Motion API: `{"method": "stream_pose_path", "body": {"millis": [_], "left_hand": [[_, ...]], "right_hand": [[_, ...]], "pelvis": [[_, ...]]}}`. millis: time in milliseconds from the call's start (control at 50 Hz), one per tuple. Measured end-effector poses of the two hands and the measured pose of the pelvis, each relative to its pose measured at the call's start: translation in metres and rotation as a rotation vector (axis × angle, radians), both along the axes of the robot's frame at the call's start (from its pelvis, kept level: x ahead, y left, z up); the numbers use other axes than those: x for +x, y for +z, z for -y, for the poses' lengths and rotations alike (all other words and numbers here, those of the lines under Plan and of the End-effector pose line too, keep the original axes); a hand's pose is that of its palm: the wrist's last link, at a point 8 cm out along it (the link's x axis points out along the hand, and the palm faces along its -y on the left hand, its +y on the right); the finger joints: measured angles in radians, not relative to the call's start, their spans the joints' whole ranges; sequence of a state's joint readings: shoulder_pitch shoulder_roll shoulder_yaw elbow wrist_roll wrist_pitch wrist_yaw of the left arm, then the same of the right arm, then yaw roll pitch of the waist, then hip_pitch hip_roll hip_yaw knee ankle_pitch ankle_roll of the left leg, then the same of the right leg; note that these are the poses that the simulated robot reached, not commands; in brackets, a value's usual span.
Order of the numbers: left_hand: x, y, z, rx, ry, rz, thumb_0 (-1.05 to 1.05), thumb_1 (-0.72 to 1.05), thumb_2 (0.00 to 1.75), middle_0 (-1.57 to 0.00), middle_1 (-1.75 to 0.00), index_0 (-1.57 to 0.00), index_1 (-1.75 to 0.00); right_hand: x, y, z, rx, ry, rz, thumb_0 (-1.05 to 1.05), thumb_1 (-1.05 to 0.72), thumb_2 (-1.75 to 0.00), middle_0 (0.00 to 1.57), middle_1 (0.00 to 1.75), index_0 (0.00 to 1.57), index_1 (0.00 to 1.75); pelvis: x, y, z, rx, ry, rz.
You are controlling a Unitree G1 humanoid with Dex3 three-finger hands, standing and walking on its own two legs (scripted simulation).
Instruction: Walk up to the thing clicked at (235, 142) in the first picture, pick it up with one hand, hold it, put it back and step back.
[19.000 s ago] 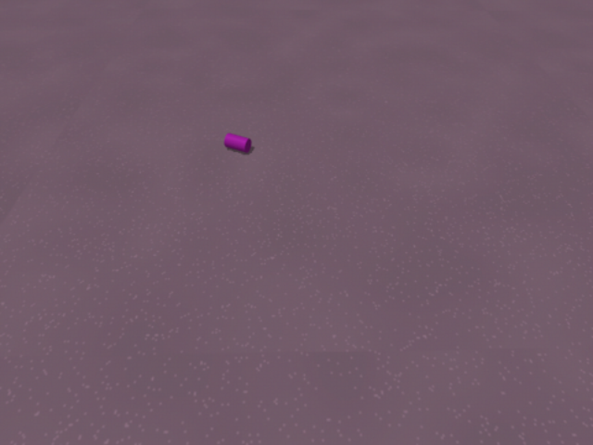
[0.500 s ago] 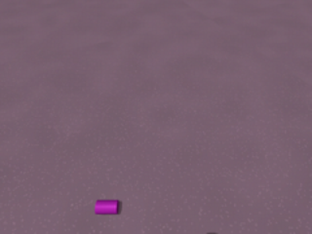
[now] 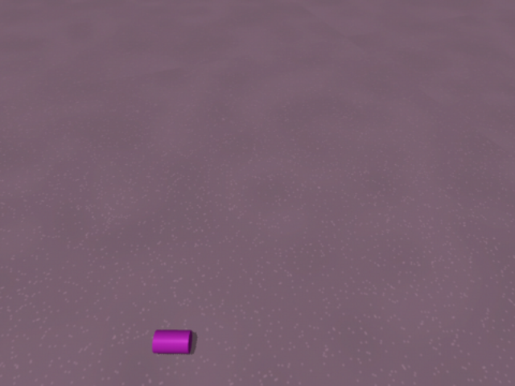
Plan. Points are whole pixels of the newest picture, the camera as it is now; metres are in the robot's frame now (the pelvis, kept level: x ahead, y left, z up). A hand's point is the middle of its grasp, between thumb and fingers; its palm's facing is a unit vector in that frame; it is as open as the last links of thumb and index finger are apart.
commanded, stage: walk up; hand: left
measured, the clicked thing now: (172, 341) +0.39 +0.29 -0.74
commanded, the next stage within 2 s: stand in 0.36 s
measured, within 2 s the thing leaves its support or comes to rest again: neither
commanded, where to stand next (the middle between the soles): +0.06 +0.01 m, yaw +0 degrees
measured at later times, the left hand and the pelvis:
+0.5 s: hand out of the picture +0.09 +0.25 -0.15, palm faces +0.00 -0.94 -0.34, open 7.4 cm; pelvis +0.01 -0.01 +0.00, yaw +0 degrees
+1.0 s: hand out of the picture +0.09 +0.25 -0.15, palm faces -0.03 -0.94 -0.35, open 7.4 cm; pelvis +0.01 -0.01 +0.00, yaw +0 degrees
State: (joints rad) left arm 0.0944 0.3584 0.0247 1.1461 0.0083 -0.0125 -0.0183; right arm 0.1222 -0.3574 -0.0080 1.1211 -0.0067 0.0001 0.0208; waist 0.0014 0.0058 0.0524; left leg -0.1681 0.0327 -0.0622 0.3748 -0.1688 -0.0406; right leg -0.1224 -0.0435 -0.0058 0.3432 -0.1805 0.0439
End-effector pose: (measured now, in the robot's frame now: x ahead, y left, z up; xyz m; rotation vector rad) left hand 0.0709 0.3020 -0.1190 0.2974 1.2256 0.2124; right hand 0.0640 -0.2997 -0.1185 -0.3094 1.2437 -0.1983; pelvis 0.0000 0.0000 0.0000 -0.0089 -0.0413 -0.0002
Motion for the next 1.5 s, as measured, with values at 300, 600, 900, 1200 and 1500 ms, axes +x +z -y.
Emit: {"method": "stream_pose_path", "body": {"millis": [300, 600, 900, 1200, 1500], "left_hand": [[0.002, 0.004, 0.005, 0.014, 0.024, -0.005, 0.01, 0.9, 0.89, -0.2, -0.3, -0.2, -0.3], [0.016, 0.001, 0.013, 0.003, -0.015, 0.001, 0.0, 0.9, 0.89, -0.2, -0.3, -0.2, -0.3], [0.018, 0.003, 0.013, 0.007, -0.032, 0.011, 0.0, 0.9, 0.89, -0.2, -0.3, -0.2, -0.3], [0.005, 0.002, 0.011, 0.012, -0.03, -0.023, 0.0, 0.9, 0.89, -0.2, -0.3, -0.2, -0.3], [0.013, 0.002, 0.012, 0.007, -0.037, -0.007, 0.0, 0.9, 0.89, -0.2, -0.3, -0.2, -0.3]], "right_hand": [[0.025, -0.006, -0.002, 0.027, 0.021, 0.015, 0.01, -0.9, -0.9, 0.2, 0.3, 0.21, 0.3], [0.026, 0.001, 0.008, -0.003, 0.02, 0.016, 0.01, -0.9, -0.9, 0.2, 0.3, 0.21, 0.3], [0.015, 0.0, 0.011, -0.004, 0.005, 0.015, 0.01, -0.9, -0.9, 0.2, 0.29, 0.21, 0.3], [0.002, -0.003, 0.01, 0.004, 0.001, -0.02, 0.01, -0.9, -0.9, 0.21, 0.3, 0.21, 0.3], [0.009, 0.0, 0.011, -0.005, 0.0, -0.003, 0.01, -0.9, -0.9, 0.2, 0.3, 0.21, 0.3]], "pelvis": [[0.009, 0.0, 0.006, 0.001, 0.011, -0.006], [0.014, 0.001, 0.01, 0.004, 0.001, -0.013], [0.011, 0.001, 0.01, 0.006, -0.008, -0.004], [0.009, 0.001, 0.011, 0.007, -0.01, -0.01], [0.013, 0.001, 0.01, 0.007, -0.015, -0.007]]}}
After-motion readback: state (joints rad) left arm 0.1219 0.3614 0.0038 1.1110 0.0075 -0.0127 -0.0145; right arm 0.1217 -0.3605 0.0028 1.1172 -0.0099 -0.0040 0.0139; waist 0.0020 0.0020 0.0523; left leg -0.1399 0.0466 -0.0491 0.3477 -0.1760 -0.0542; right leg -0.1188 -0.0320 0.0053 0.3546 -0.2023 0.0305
